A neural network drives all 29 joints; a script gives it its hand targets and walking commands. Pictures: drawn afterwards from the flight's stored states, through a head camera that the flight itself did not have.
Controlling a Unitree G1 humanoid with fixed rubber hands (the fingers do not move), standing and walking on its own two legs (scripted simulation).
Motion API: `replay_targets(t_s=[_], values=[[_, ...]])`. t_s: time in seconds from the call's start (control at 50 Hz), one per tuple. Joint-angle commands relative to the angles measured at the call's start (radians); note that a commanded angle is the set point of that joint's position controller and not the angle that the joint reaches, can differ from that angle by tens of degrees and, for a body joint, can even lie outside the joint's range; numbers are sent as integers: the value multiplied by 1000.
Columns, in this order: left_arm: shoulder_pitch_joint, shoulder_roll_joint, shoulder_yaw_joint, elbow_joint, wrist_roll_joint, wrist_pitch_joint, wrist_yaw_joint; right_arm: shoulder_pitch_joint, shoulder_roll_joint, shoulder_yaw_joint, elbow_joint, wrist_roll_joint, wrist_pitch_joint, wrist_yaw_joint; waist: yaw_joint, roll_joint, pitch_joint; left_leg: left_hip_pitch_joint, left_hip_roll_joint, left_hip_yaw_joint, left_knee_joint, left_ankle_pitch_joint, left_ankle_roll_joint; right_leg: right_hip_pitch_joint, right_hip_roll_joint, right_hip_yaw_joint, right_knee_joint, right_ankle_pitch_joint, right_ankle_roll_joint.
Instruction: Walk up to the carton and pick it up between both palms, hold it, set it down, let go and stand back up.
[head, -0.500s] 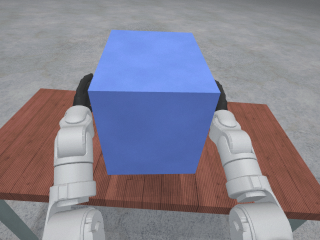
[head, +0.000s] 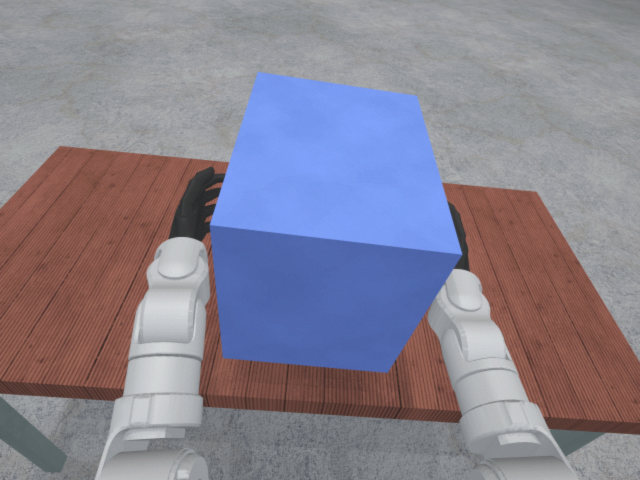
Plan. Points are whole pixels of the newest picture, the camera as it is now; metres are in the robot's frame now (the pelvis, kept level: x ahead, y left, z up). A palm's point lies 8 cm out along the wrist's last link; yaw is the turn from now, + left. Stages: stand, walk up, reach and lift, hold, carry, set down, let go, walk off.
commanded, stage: set down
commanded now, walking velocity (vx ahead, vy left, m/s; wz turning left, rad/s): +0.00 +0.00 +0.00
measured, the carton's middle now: (322, 222) +0.43 -0.04 +0.11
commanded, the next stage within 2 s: none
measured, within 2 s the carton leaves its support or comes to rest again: neither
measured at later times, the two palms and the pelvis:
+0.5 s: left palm (203, 235) +0.39 +0.12 +0.13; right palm (452, 272) +0.34 -0.20 +0.11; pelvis +0.00 +0.00 +0.00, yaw -1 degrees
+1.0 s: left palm (222, 234) +0.42 +0.10 +0.11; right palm (456, 279) +0.35 -0.21 +0.09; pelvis +0.01 +0.01 +0.00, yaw -1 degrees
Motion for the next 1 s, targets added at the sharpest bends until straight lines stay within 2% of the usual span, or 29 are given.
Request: replay_targets(t_s=[0.0,0.04,0.14,0.26,0.32,0.36,0.42,0.52,0.66,0.76,0.92,0.98], values=[[-680,-636,-569,-149,-120,-66,-132,-882,525,429,-457,27,-120,120,-15,89,-637,41,-49,26,-25,465,-77,294,83,13,68,330,8],[-658,-631,-550,-122,-106,-56,-130,-872,517,424,-435,31,-109,122,-6,98,-598,40,-48,24,-27,466,-79,290,86,14,63,321,2],[-658,-613,-490,-54,-81,-64,-148,-829,501,351,-337,4,-104,127,-19,99,-549,52,-44,31,-49,425,-82,261,83,7,51,287,4],[-685,-616,-447,34,-74,-102,-164,-856,518,315,-308,-34,-125,133,-17,78,-543,-1,-48,45,-74,343,-70,282,75,5,52,281,10],[-698,-644,-471,40,-92,-132,-154,-873,537,326,-323,-36,-148,138,-14,86,-605,45,-43,40,-50,418,-81,269,84,2,57,318,3],[-711,-654,-492,34,-105,-151,-149,-868,550,344,-332,-34,-150,134,-25,71,-629,59,-45,39,-39,445,-82,274,87,5,59,351,7],[-737,-651,-488,58,-108,-173,-148,-856,568,332,-300,-53,-143,133,-34,64,-600,12,-50,41,-58,367,-73,269,79,11,59,332,14],[-745,-655,-476,108,-107,-205,-146,-862,582,335,-292,-70,-152,136,-25,59,-633,-23,-54,43,-66,346,-66,290,76,17,68,355,16],[-790,-640,-415,213,-91,-244,-151,-859,604,279,-200,-106,-151,139,-28,70,-615,-69,-57,51,-94,248,-57,272,62,24,65,314,16],[-797,-643,-376,274,-78,-275,-152,-870,614,260,-170,-117,-167,144,-15,72,-624,-73,-53,57,-92,275,-58,277,66,22,68,335,13],[-817,-644,-361,326,-73,-332,-152,-838,615,222,-119,-154,-190,148,-42,77,-661,-46,-50,54,-74,339,-70,255,75,16,69,375,10],[-825,-649,-368,334,-81,-349,-151,-846,623,230,-129,-156,-200,150,-41,73,-678,-51,-49,53,-69,358,-70,250,76,16,75,398,10]])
